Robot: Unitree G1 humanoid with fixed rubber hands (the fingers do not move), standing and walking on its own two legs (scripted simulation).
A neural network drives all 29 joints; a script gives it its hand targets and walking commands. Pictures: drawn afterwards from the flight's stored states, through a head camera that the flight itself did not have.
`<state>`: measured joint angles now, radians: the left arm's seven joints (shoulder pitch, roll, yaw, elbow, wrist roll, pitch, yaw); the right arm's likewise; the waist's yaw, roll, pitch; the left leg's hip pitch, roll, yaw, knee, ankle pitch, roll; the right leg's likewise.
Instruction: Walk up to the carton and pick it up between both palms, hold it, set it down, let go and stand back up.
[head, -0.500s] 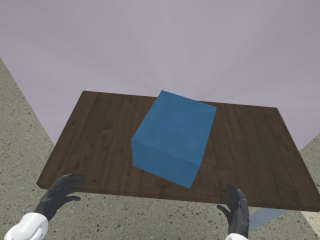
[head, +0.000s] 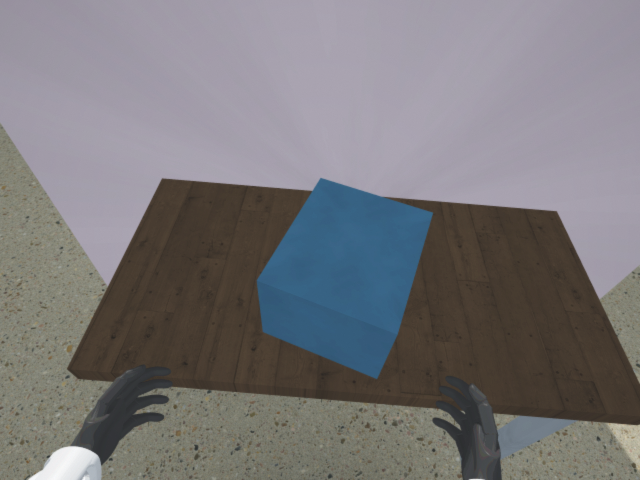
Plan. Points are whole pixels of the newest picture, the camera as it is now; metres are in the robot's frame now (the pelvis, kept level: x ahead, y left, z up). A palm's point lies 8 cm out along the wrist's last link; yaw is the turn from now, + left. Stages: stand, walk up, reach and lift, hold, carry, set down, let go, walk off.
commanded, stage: set down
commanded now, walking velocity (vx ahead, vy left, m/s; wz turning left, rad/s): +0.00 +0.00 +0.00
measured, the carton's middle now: (347, 272) +0.45 -0.02 -0.05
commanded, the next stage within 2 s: let go in 0.92 s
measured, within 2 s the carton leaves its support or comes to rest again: neither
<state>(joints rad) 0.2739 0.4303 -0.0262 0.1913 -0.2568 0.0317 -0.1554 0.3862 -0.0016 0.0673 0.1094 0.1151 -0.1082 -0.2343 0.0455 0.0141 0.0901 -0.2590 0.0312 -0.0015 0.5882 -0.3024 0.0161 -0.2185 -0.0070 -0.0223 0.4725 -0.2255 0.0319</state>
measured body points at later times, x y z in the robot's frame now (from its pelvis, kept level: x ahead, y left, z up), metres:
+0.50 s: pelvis +0.01 -0.01 +0.00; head +0.04 +0.00 +0.45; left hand +0.20 +0.23 -0.04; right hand +0.17 -0.19 -0.05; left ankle +0.01 +0.11 -0.73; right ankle +0.02 -0.15 -0.73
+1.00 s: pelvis +0.02 -0.01 +0.00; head +0.05 -0.01 +0.45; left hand +0.18 +0.22 -0.07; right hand +0.17 -0.22 -0.08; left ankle +0.01 +0.11 -0.73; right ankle +0.02 -0.15 -0.73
